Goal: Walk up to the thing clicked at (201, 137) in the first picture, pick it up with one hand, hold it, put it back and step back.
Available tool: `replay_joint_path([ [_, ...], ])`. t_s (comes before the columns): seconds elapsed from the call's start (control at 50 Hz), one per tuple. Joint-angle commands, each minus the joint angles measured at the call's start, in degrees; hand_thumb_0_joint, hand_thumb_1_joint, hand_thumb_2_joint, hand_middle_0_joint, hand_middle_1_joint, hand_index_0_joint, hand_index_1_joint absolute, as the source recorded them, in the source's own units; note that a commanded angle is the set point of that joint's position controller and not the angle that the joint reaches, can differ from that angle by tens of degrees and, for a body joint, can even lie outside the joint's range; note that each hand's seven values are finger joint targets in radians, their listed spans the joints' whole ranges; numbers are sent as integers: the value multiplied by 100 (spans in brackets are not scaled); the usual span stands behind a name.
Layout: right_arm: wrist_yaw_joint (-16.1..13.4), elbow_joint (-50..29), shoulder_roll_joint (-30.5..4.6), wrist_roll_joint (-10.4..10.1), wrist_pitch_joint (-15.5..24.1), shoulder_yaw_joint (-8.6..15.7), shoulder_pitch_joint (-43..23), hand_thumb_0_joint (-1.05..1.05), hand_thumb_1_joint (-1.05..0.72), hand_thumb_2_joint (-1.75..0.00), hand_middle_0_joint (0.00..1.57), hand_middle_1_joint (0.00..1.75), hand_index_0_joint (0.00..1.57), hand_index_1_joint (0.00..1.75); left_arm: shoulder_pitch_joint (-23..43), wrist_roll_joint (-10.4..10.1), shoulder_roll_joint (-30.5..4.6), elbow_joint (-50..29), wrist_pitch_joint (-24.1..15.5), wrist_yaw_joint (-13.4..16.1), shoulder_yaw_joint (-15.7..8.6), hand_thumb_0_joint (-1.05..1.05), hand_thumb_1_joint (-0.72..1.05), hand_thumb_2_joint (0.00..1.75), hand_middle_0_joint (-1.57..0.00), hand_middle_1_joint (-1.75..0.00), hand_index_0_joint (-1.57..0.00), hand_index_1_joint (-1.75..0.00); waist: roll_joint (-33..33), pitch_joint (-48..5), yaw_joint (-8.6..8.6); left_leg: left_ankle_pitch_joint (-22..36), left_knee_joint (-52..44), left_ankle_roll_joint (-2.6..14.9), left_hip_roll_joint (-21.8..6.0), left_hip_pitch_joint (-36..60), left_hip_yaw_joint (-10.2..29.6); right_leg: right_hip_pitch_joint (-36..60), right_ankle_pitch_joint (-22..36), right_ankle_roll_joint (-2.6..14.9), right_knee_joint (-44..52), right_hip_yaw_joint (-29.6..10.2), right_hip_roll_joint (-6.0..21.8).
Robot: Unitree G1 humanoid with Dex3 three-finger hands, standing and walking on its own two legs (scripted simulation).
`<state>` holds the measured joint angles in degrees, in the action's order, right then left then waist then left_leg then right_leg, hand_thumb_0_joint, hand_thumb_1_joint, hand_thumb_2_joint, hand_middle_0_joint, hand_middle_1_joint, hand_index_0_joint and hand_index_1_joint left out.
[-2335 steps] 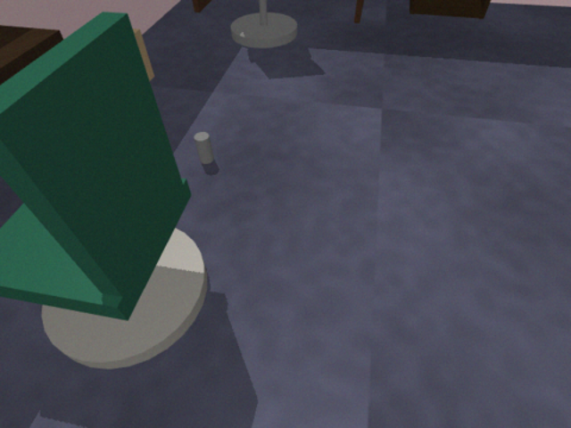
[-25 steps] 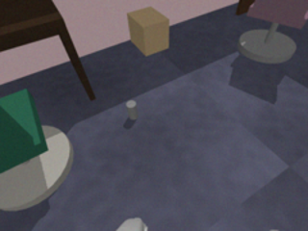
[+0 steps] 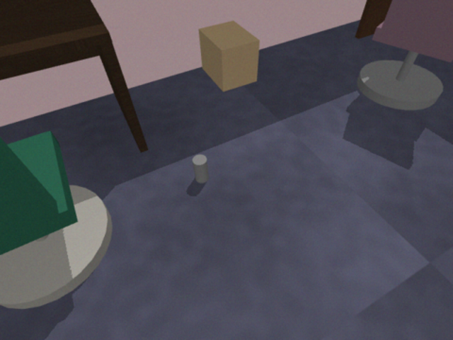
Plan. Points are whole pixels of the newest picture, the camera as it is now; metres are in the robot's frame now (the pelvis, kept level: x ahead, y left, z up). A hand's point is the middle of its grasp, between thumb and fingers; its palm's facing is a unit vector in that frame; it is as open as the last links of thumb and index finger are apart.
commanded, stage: step back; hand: left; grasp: from the side
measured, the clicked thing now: (200, 169) +1.06 +0.18 -0.69
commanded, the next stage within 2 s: stand in 0.44 s
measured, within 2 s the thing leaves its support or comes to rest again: neither
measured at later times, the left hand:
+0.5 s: hand out of the picture +0.12 +0.28 -0.14, palm faces +0.00 -0.93 -0.36, open 7.4 cm
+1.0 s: hand out of the picture +0.08 +0.25 -0.14, palm faces -0.04 -0.94 -0.34, open 7.4 cm
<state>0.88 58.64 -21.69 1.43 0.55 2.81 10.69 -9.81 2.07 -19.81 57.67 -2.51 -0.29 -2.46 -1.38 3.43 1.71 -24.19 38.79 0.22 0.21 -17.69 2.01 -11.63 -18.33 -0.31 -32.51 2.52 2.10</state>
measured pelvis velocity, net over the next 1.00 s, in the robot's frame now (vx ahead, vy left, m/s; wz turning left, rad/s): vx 0.01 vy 0.00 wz -0.02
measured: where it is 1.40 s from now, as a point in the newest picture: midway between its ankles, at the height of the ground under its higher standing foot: outside the picture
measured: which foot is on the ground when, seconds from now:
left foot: down 0.00-1.00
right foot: down 0.00-1.00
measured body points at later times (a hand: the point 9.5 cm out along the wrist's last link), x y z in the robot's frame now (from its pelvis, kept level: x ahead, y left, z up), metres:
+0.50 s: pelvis +0.02 +0.02 +0.01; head +0.04 +0.02 +0.46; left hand +0.12 +0.32 -0.12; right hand +0.15 -0.27 -0.11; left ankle +0.04 +0.13 -0.73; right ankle -0.01 -0.13 -0.73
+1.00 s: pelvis +0.01 +0.00 +0.02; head +0.02 +0.00 +0.47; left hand +0.09 +0.30 -0.12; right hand +0.08 -0.30 -0.12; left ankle +0.04 +0.13 -0.73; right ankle -0.01 -0.13 -0.73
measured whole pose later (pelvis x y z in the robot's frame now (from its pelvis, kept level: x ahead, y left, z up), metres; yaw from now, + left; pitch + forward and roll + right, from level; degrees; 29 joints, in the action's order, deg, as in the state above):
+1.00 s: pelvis +0.01 +0.00 +0.02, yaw -1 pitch -3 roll +0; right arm 0.9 66.0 -20.0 0.8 0.7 0.4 5.4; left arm -5.9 0.7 -19.9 65.8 -1.0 -0.5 0.0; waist -0.5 3.7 0.1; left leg -7.8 18.7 -0.7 -1.0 -7.9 -0.3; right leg -3.8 -11.5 -1.2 -18.3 1.7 1.7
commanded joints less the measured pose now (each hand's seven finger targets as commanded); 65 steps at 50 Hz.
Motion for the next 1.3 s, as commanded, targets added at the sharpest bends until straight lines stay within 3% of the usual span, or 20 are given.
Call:
replay_joint_path([
  [0.0,-107,-189,-848,41,187,258,43,0,-90,-90,20,30,20,30,546,-104,-1391,-470,-5,79,-264,0,90,90,-20,-30,-20,-30,845,-360,-275,1732,-1470,73,-105,962,-81,-344,2139,470,354,-633,809],
  [0.02,-131,-206,-1039,64,209,288,-21,0,-90,-90,20,30,20,30,480,-146,-1220,-488,13,78,-201,0,90,90,-20,-30,-20,-30,289,-543,-200,2465,-1464,216,-649,1176,578,-507,1827,267,48,-406,502],
  [0.04,-134,-285,-1224,36,224,269,-328,0,-90,-90,20,30,20,30,455,-224,-1130,-456,50,76,-180,0,90,90,-20,-30,-20,-30,-156,-667,-63,1998,-1629,570,-1188,805,1274,-354,459,99,-81,-196,97],
  [0.06,-117,-288,-1381,-11,204,268,-492,0,-90,-90,20,30,20,30,482,-223,-1200,-353,74,86,-203,0,90,90,-20,-30,-20,-30,-318,-609,-47,1696,-1683,845,-1386,363,1386,81,-320,126,16,-237,33],
  [0.08,-110,-252,-1295,-5,192,230,-672,0,-90,-90,20,30,20,30,472,-179,-1189,-295,57,97,-172,0,90,90,-20,-30,-20,-30,-286,-576,5,1858,-1678,778,-1351,392,1274,160,-187,158,238,-239,66],
  [0.12,-121,-231,-1117,-32,172,149,-847,0,-90,-90,20,30,20,30,424,-159,-1249,-150,-1,106,-185,0,90,90,-20,-30,-20,-30,-326,-535,59,2420,-1478,383,-949,251,760,550,796,216,678,-380,271],
  [0.14,-133,-187,-1100,-35,171,134,-812,0,-90,-90,20,30,20,30,400,-167,-1349,-106,-21,108,-194,0,90,90,-20,-30,-20,-30,-338,-594,15,2740,-1334,277,-779,308,533,687,1359,222,696,-473,377],
  [0.2,-150,-86,-1021,-73,162,138,-749,0,-90,-90,20,30,20,30,448,-185,-1401,-9,-13,134,-210,0,90,90,-20,-30,-20,-30,-181,-886,-67,3466,-1114,219,-674,796,282,742,2162,243,628,-422,479],
  [0.28,-159,-21,-1038,-61,123,172,-894,0,-90,-90,20,30,20,30,682,-162,-1294,-3,40,139,-150,0,90,90,-20,-30,-20,-30,-202,-851,-94,3276,-1406,274,-798,931,371,626,1743,200,684,-294,411],
  [0.34,-148,-20,-998,-48,111,160,-1152,0,-90,-90,20,30,20,30,711,-139,-1267,117,63,124,-116,0,90,90,-20,-30,-20,-30,-128,-634,-58,2578,-1670,289,-835,811,471,541,1358,152,889,-316,388],
  [0.38,-139,-3,-964,-48,112,151,-1212,0,-90,-90,20,30,20,30,716,-132,-1297,155,45,113,-128,0,90,90,-20,-30,-20,-30,19,-645,-60,2482,-1666,245,-786,837,371,622,1481,168,1023,-374,441],
  [0.4,-131,18,-949,-48,109,137,-1197,0,-90,-90,20,30,20,30,740,-129,-1302,161,32,109,-127,0,90,90,-20,-30,-20,-30,47,-680,-70,2487,-1677,222,-753,810,332,745,1585,154,1073,-417,486],
  [0.42,-117,41,-939,-99,136,78,-1106,0,-90,-90,20,30,20,30,740,-168,-1110,246,31,95,-31,0,90,90,-20,-30,-20,-30,113,-632,-133,3022,-1782,185,-752,1060,424,661,1914,99,1221,-506,528],
  [0.44,-113,70,-986,-106,151,90,-1071,0,-90,-90,20,30,20,30,730,-167,-1139,246,29,97,-32,0,90,90,-20,-30,-20,-30,116,-625,-147,3138,-1818,165,-773,1168,418,651,1902,57,1288,-503,519],
  [0.56,-104,108,-966,-110,177,58,-1160,0,-90,-90,20,30,20,30,770,-165,-1226,336,20,91,-33,0,90,90,-20,-30,-20,-30,159,-782,-134,3200,-1959,119,-784,1469,343,834,1960,41,1517,-490,567],
  [0.62,-102,161,-949,-107,170,25,-1145,0,-90,-90,20,30,20,30,833,-161,-1226,360,38,76,-23,0,90,90,-20,-30,-20,-30,49,-590,-156,2700,-2158,66,-759,1256,336,794,1509,49,1626,-514,560],
  [0.86,-88,318,-997,-92,146,-21,-988,0,-90,-90,20,30,20,30,728,-138,-1246,437,48,47,-8,0,90,90,-20,-30,-20,-30,115,-404,-179,1791,-2339,24,-724,1130,359,557,907,86,1847,-595,573],
  [0.96,-98,348,-1015,-83,154,-38,-924,0,-90,-90,20,30,20,30,658,-154,-1271,424,44,50,-9,0,90,90,-20,-30,-20,-30,162,-516,-145,2207,-2268,32,-761,1199,348,625,1181,95,1777,-613,597],
  [1.14,-71,396,-1025,-85,126,-60,-707,0,-90,-90,20,30,20,30,614,-160,-1290,416,43,40,9,0,90,90,-20,-30,-20,-30,221,-240,-211,1571,-2344,19,-709,976,371,382,600,99,1925,-654,559],
  [1.28,-83,372,-1039,-93,140,-89,-721,0,-90,-90,20,30,20,30,557,-161,-1263,388,34,37,28,0,90,90,-20,-30,-20,-30,166,-385,-181,1910,-2278,37,-751,1056,377,488,929,90,1860,-645,564],
])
